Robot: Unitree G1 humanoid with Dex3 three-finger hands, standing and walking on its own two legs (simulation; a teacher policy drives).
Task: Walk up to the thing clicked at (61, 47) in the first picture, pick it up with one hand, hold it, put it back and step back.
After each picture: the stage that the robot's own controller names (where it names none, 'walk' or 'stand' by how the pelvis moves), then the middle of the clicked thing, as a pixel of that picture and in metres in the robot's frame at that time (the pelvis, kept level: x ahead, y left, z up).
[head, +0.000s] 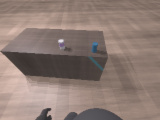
stand; (61, 44) +0.82 +0.40 -0.12
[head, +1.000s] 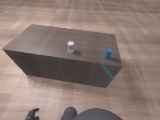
walk; (70, 47) +0.73 +0.22 -0.10
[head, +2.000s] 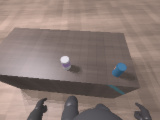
stand; (66, 63) +0.42 +0.23 -0.06
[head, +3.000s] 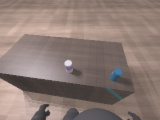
stand; (68, 66) +0.45 +0.22 -0.11
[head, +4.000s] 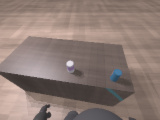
stand; (70, 67) +0.48 +0.21 -0.12
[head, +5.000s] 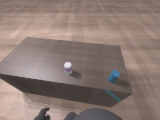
stand; (68, 68) +0.46 +0.22 -0.12
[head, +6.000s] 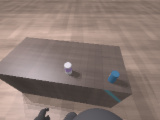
stand; (68, 68) +0.46 +0.22 -0.12
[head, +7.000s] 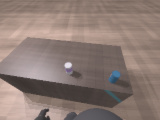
stand; (68, 68) +0.46 +0.22 -0.12
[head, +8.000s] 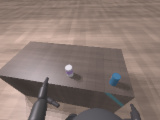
rise first; (69, 71) +0.45 +0.23 -0.12
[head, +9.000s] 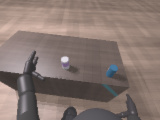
go down; (65, 63) +0.49 +0.21 -0.09
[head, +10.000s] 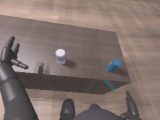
go down; (61, 57) +0.47 +0.21 -0.04
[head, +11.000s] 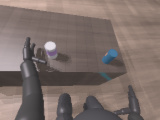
close in; (51, 50) +0.48 +0.24 -0.01
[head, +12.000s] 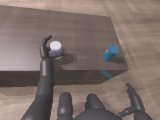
close; (56, 50) +0.48 +0.19 +0.01
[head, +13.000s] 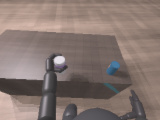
lift; (60, 65) +0.37 +0.20 +0.05
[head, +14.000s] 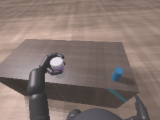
go down; (58, 68) +0.30 +0.21 +0.14
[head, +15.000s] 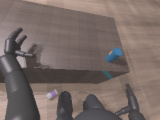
close in; (52, 94) +0.23 +0.25 -0.61
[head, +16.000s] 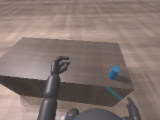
close; (65, 117) +0.16 +0.25 -0.69
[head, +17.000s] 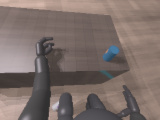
hold; (57, 105) +0.14 +0.22 -0.61
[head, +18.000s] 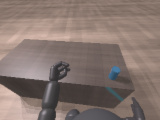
hold; out of the picture +0.13 +0.22 -0.69
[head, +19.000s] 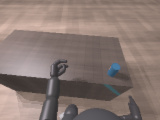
hold; (64, 114) +0.12 +0.23 -0.69
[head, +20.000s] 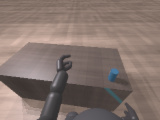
go down; out of the picture +0.16 +0.23 -0.71
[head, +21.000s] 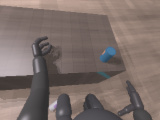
hold; (54, 105) +0.13 +0.23 -0.63
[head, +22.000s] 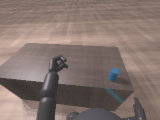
crouch; out of the picture +0.14 +0.24 -0.70
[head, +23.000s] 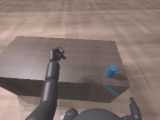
crouch; (65, 116) +0.14 +0.24 -0.71
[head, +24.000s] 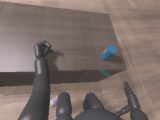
lower; (54, 101) +0.16 +0.24 -0.63
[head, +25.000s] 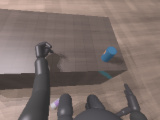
lower; (56, 103) +0.16 +0.24 -0.63
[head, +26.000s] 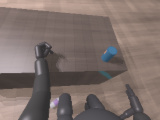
lower; (55, 102) +0.17 +0.24 -0.62
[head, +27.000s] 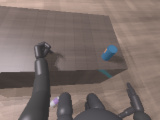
lower; (55, 101) +0.18 +0.24 -0.62
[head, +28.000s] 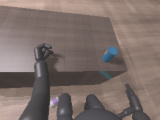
loosen; (54, 101) +0.18 +0.25 -0.62
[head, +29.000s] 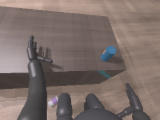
withdraw; (53, 101) +0.18 +0.25 -0.62
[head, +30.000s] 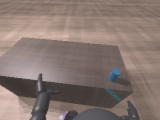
sink last; (64, 116) +0.17 +0.25 -0.71
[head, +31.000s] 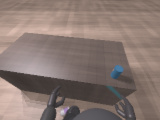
stand; (65, 111) +0.19 +0.25 -0.69
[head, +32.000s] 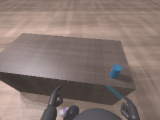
stand; (64, 111) +0.19 +0.27 -0.68
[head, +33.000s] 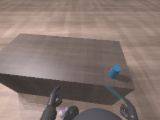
stand; (63, 111) +0.19 +0.27 -0.68
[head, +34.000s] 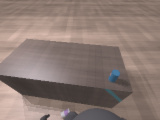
stand; (65, 113) +0.20 +0.26 -0.74
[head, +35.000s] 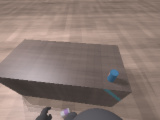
stand; (65, 112) +0.19 +0.27 -0.75
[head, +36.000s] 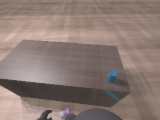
stand; (64, 112) +0.19 +0.27 -0.75
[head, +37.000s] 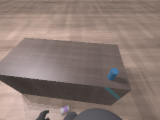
walk; (64, 109) +0.22 +0.28 -0.75
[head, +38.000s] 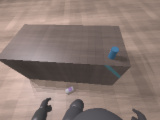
walk; (69, 89) +0.36 +0.29 -0.72
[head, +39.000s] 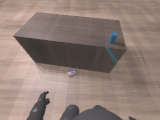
walk; (71, 73) +0.65 +0.26 -0.72
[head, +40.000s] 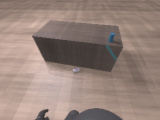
walk; (76, 70) +0.87 +0.27 -0.73
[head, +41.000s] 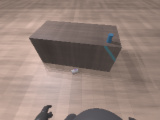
stand; (74, 70) +0.84 +0.27 -0.75
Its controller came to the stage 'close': yes
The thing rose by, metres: 0.25
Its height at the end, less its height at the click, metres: -0.63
